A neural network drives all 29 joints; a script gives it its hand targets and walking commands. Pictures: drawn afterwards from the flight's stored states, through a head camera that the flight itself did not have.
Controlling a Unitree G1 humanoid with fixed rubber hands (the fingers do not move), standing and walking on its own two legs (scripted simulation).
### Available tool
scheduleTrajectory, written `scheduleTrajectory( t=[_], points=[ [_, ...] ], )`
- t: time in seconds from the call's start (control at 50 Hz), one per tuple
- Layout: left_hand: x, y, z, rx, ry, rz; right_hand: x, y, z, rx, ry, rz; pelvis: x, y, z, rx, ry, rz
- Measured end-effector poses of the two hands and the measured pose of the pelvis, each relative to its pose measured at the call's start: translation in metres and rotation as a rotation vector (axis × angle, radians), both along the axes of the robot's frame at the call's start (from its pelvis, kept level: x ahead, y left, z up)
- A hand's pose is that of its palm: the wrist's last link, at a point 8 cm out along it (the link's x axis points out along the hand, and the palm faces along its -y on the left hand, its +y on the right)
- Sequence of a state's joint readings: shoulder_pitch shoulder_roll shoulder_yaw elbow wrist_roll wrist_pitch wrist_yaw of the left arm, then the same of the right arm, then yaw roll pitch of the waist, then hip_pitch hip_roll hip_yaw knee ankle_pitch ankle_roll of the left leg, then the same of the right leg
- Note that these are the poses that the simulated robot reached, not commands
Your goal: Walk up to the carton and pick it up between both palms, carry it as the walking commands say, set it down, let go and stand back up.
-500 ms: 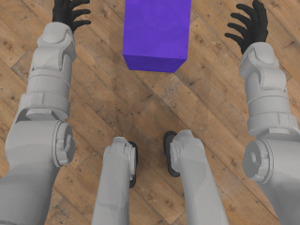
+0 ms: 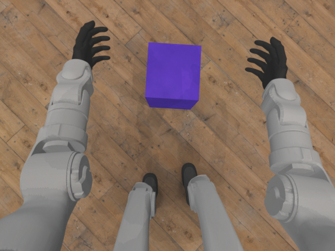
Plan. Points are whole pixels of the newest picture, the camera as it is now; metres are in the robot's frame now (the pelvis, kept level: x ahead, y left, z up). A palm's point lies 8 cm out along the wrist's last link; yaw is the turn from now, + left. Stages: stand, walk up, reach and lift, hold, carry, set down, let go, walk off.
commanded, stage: set down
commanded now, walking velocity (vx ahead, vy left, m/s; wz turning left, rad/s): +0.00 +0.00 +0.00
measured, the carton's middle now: (172, 80) +0.59 -0.05 -0.54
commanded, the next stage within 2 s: let go in 0.04 s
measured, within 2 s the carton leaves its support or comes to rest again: neither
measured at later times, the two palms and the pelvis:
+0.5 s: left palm (60, 120) +0.40 +0.19 -0.04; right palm (309, 121) +0.36 -0.26 -0.03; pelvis +0.04 -0.01 +0.07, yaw +1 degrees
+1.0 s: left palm out of the picture +0.25 +0.23 +0.04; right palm out of the picture +0.22 -0.23 +0.05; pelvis +0.08 +0.00 +0.11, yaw -1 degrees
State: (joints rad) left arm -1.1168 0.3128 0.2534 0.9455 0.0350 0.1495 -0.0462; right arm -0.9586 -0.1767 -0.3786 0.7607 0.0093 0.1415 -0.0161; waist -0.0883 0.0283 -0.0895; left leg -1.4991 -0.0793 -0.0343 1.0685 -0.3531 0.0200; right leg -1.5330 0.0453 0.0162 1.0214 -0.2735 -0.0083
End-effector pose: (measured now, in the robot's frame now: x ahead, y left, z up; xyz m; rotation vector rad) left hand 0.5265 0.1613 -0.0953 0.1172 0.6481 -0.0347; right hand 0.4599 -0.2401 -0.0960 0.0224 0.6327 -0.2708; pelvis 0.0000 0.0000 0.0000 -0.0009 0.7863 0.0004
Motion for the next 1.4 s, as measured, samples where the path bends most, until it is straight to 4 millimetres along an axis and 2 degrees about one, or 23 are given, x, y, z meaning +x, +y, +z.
scheduleTrajectory(
  t=[0.14,0.2,0.26,0.42,0.56,0.72,0.82,0.9,1.0,1.08,1.2,1.36,1.4],
  points=[
    [-0.004,-0.001,0.004,0.02,0.014,0.007,-0.002,0.002,0.003,-0.03,0.027,0.029,0.007,-0.002,0.015,0.0,0.0,0.002],
    [-0.015,0.002,0.0,0.046,0.022,0.025,-0.009,0.002,0.0,-0.052,0.051,0.064,0.01,-0.003,0.02,0.001,-0.002,0.0],
    [-0.034,0.009,0.0,0.079,0.033,0.046,-0.021,0.001,0.003,-0.077,0.075,0.116,0.016,-0.005,0.026,0.005,-0.017,-0.001],
    [-0.106,0.023,0.032,0.115,0.076,0.062,-0.076,-0.012,0.043,-0.097,0.136,0.201,0.036,-0.011,0.054,0.007,-0.144,0.005],
    [-0.147,0.031,0.072,0.099,0.079,0.073,-0.12,-0.016,0.085,-0.098,0.155,0.218,0.049,-0.013,0.077,0.003,-0.302,0.008],
    [-0.199,0.04,0.104,0.092,0.096,0.058,-0.173,-0.007,0.116,-0.087,0.161,0.205,0.064,-0.009,0.097,-0.002,-0.491,-0.004],
    [-0.234,0.048,0.12,0.095,0.108,0.054,-0.209,0.003,0.128,-0.078,0.177,0.196,0.073,-0.005,0.108,-0.008,-0.605,-0.012],
    [-0.258,0.059,0.13,0.099,0.116,0.058,-0.228,0.009,0.136,-0.071,0.179,0.196,0.078,-0.001,0.112,-0.014,-0.687,-0.012],
    [-0.28,0.073,0.138,0.097,0.129,0.071,-0.236,0.013,0.142,-0.074,0.177,0.214,0.079,0.005,0.114,-0.018,-0.773,-0.011],
    [-0.288,0.08,0.142,0.092,0.136,0.08,-0.234,0.015,0.144,-0.082,0.175,0.228,0.077,0.008,0.114,-0.018,-0.825,-0.01],
    [-0.29,0.08,0.144,0.089,0.138,0.081,-0.231,0.017,0.146,-0.085,0.172,0.234,0.073,0.012,0.113,-0.017,-0.865,-0.01],
    [-0.289,0.075,0.142,0.101,0.126,0.078,-0.237,0.018,0.141,-0.089,0.213,0.217,0.071,0.009,0.11,-0.018,-0.878,-0.022],
    [-0.29,0.079,0.138,0.145,0.135,0.077,-0.238,0.012,0.136,-0.123,0.215,0.208,0.072,0.008,0.109,-0.016,-0.856,-0.019]
  ],
)
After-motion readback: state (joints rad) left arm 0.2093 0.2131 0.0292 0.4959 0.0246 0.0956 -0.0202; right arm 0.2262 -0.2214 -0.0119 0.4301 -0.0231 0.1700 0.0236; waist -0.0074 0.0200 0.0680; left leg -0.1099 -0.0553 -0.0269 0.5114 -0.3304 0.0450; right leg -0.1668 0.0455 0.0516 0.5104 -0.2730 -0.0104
